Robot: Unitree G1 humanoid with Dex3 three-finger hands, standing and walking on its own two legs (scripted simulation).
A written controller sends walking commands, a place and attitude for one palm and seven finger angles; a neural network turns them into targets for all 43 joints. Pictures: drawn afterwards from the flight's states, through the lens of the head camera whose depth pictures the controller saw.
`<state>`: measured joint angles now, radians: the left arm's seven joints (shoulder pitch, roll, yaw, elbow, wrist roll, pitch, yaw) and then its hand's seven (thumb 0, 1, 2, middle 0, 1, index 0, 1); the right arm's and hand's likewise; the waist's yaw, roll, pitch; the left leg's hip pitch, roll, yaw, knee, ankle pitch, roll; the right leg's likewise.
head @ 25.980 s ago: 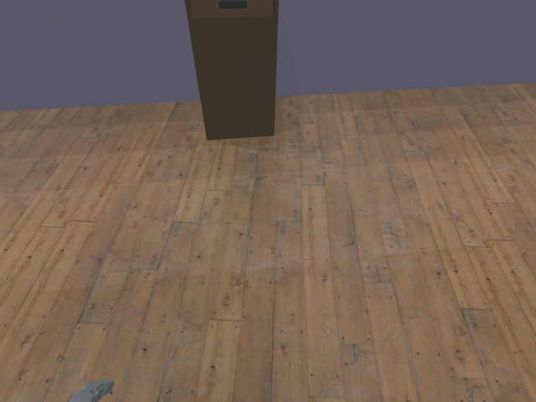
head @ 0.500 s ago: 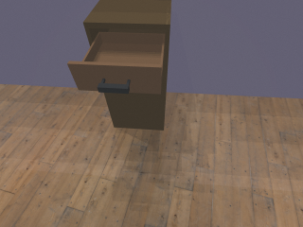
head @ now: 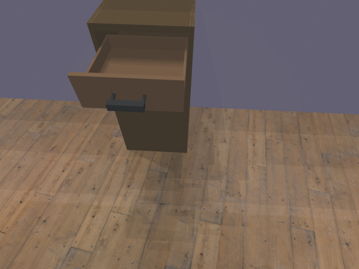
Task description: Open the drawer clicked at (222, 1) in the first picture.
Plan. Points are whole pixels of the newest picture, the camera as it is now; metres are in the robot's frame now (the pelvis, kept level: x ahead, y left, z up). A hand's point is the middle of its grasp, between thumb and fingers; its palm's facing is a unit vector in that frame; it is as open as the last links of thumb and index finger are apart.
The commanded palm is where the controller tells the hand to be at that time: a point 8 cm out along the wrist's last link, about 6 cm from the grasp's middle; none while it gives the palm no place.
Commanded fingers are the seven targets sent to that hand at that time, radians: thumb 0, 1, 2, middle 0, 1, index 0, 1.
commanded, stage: look to check the result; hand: left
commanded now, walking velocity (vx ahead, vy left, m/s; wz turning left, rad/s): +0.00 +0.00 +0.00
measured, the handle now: (127, 101) +0.60 +0.20 -0.02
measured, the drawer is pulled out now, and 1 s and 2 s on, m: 0.29 0.29 0.29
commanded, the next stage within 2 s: stand and wait in 0.44 s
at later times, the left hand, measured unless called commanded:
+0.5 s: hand out of the picture +0.10 +0.25 -0.16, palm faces -0.03 -0.94 -0.35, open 7.3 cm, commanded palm none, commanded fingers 0.00 0.90 0.90 -0.20 -0.30 -0.20 -0.30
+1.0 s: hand out of the picture +0.12 +0.24 -0.16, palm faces -0.04 -0.94 -0.34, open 7.3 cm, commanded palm none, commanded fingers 0.00 0.90 0.90 -0.20 -0.30 -0.20 -0.30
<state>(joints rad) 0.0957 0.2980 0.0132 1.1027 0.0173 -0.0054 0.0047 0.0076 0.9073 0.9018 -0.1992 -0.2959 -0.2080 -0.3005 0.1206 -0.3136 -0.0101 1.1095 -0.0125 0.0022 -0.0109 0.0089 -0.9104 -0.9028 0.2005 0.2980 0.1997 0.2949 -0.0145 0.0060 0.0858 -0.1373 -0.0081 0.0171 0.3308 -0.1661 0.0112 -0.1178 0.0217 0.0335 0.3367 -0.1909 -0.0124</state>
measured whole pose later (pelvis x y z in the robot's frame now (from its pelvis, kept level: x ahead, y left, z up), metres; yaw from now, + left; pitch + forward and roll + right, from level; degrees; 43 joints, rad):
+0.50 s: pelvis +0.02 +0.00 +0.00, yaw +0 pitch -1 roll +0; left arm 0.08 0.33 0.02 1.11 0.02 -0.01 0.01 0.01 0.91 0.90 -0.20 -0.30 -0.21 -0.30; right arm 0.08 -0.33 -0.01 1.10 -0.01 0.00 -0.01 0.01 -0.91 -0.90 0.20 0.30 0.20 0.30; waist 0.00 0.01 0.09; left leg -0.11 -0.01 0.02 0.31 -0.18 0.01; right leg -0.09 0.02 0.03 0.31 -0.20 -0.01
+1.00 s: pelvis +0.03 +0.00 +0.00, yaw +0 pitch -1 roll +0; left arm 0.08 0.34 0.01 1.10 0.02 -0.01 0.01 0.01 0.91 0.90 -0.20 -0.30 -0.21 -0.30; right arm 0.08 -0.33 -0.01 1.11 -0.01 0.00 -0.01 0.01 -0.91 -0.90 0.20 0.30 0.20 0.30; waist -0.01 0.00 0.09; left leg -0.09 -0.01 0.02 0.30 -0.19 0.01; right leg -0.07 0.02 0.04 0.30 -0.21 -0.02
